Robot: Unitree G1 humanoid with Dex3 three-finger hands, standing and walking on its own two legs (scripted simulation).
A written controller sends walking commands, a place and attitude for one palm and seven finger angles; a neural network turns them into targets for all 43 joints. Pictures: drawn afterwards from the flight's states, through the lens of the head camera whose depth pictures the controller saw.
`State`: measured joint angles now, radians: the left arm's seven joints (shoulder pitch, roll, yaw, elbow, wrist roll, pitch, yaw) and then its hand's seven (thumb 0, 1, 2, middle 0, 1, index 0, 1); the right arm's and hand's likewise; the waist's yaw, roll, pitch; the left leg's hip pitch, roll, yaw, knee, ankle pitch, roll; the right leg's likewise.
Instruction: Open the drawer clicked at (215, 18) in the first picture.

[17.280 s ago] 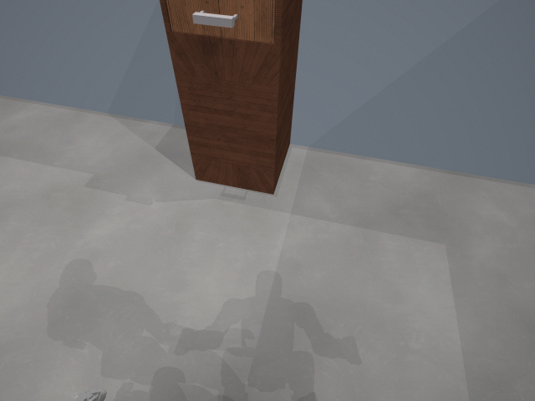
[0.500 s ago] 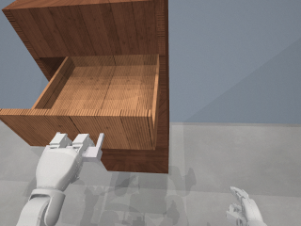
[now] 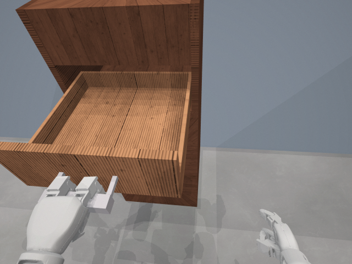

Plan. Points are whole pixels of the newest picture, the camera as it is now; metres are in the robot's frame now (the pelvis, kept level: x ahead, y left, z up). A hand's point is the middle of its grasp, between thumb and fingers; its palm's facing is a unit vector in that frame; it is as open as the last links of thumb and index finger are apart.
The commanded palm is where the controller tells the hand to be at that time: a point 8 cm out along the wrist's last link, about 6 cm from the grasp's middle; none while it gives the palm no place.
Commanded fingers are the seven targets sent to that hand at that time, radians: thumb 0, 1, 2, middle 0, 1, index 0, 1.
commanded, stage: open the thumb to release the handle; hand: left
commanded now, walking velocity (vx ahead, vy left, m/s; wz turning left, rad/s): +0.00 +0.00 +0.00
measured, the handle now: (82, 190) +0.23 +0.23 +0.09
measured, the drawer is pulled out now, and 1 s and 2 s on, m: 0.30 0.30 0.30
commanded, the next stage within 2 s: lift the hand off the handle in 0.56 s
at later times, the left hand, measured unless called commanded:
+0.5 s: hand (70, 220) +0.17 +0.23 +0.07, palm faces +0.07 -0.10 -0.99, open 11.1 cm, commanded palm +0.14 +0.24 +0.13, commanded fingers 0.00 -0.50 0.30 -0.30 -1.20 -0.30 -1.20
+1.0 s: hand (77, 215) +0.19 +0.23 +0.07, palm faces +0.07 -0.11 -0.99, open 13.8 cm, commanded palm +0.16 +0.22 +0.13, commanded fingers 0.00 -0.50 0.30 -0.30 -1.20 -0.30 -1.20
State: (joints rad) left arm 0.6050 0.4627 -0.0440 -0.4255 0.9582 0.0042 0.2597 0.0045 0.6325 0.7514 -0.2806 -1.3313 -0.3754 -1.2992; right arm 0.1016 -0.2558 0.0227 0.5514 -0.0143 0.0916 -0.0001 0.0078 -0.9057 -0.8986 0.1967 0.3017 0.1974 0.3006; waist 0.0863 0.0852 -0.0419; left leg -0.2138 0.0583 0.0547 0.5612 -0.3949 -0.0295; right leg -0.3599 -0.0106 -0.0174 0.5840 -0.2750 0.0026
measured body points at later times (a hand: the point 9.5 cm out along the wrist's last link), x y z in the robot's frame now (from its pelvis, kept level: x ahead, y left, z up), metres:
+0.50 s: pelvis -0.02 +0.00 +0.00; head -0.01 -0.04 +0.45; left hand +0.16 +0.24 +0.13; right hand +0.21 -0.19 -0.09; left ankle -0.07 +0.13 -0.73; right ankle +0.02 -0.12 -0.73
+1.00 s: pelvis -0.03 +0.00 +0.00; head -0.02 -0.03 +0.45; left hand +0.18 +0.23 +0.12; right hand +0.20 -0.19 -0.10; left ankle -0.07 +0.13 -0.73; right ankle +0.02 -0.12 -0.73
